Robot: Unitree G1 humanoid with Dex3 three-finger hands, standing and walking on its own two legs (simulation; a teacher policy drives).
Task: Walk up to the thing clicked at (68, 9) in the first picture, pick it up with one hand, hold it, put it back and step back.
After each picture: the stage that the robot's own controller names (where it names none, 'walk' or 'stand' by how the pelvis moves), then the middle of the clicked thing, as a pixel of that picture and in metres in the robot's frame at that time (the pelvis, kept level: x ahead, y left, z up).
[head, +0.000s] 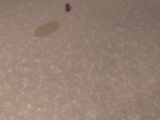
stand; (67, 7) +2.33 +0.14 -0.72
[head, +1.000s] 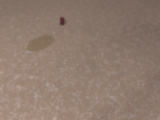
walk; (62, 21) +2.19 +0.17 -0.72
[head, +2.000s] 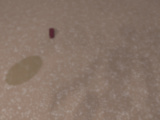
walk; (51, 33) +1.56 +0.21 -0.72
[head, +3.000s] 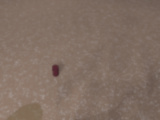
walk; (55, 70) +1.02 +0.19 -0.72
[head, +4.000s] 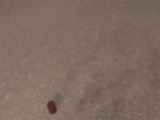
walk; (52, 107) +0.64 +0.22 -0.71
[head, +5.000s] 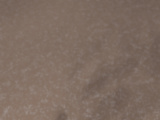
stand; out of the picture +0.42 +0.22 -0.70
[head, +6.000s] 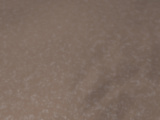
stand; out of the picture +0.39 +0.20 -0.72
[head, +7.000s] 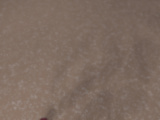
walk; out of the picture +0.47 +0.18 -0.71
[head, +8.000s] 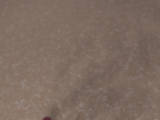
stand; out of the picture +0.44 +0.21 -0.69
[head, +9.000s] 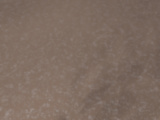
stand; out of the picture +0.39 +0.21 -0.71
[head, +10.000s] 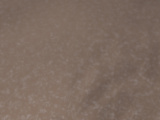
stand; out of the picture +0.39 +0.21 -0.73
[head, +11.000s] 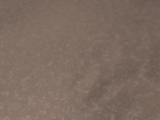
stand; out of the picture +0.37 +0.22 -0.73
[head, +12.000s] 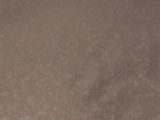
stand; out of the picture +0.36 +0.22 -0.73
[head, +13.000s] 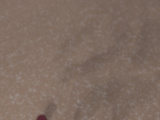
go down; out of the picture +0.39 +0.22 -0.67
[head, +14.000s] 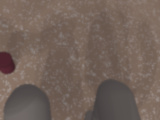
go down; (5, 63) +0.44 +0.27 -0.28
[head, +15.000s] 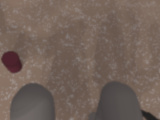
close in; (12, 62) +0.44 +0.26 -0.29
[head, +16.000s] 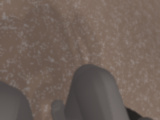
close in; out of the picture +0.43 +0.30 -0.22
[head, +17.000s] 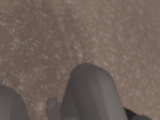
close; out of the picture +0.42 +0.31 -0.22
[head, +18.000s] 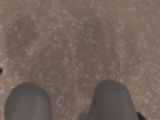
lift; out of the picture +0.36 +0.29 -0.11
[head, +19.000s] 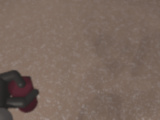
hold; (24, 95) +0.33 +0.18 +0.02
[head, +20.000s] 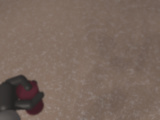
hold; (31, 98) +0.33 +0.17 -0.01
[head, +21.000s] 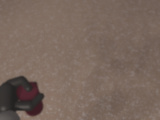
hold; (31, 99) +0.32 +0.18 -0.01
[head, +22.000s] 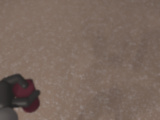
crouch; (27, 96) +0.34 +0.19 -0.03
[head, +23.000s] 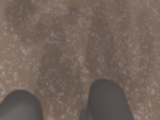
lower; out of the picture +0.47 +0.29 -0.11
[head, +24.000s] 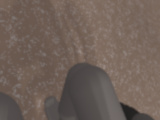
lower; out of the picture +0.42 +0.32 -0.22
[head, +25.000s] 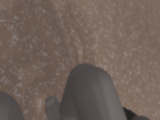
lower; out of the picture +0.42 +0.32 -0.22
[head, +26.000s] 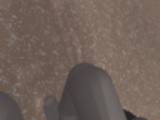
lower; out of the picture +0.42 +0.33 -0.23
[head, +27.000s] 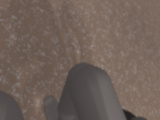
lower; out of the picture +0.42 +0.32 -0.23
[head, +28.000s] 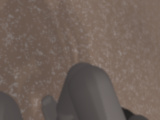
open; out of the picture +0.42 +0.32 -0.23
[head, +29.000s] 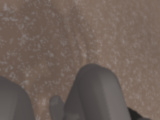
stand; out of the picture +0.42 +0.31 -0.23
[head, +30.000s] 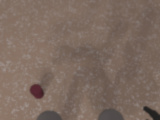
walk; (37, 91) +0.43 +0.23 -0.50
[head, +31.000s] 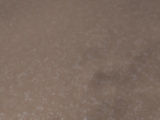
stand; out of the picture +0.38 +0.21 -0.67
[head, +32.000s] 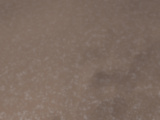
stand; out of the picture +0.40 +0.22 -0.67
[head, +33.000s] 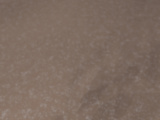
stand; out of the picture +0.40 +0.21 -0.70
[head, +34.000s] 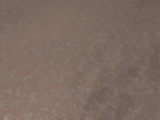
stand; out of the picture +0.40 +0.22 -0.72
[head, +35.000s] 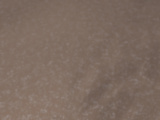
stand; out of the picture +0.38 +0.22 -0.73
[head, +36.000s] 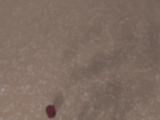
walk; (50, 111) +0.45 +0.16 -0.69
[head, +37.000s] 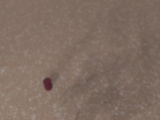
walk; (47, 84) +0.68 +0.23 -0.70
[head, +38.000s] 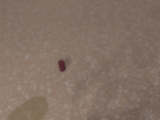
stand; (61, 65) +1.02 +0.24 -0.70
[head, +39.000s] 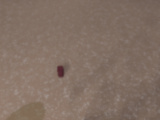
stand; (60, 71) +0.99 +0.19 -0.72
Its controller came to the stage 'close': yes
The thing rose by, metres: 0.70
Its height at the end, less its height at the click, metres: +0.00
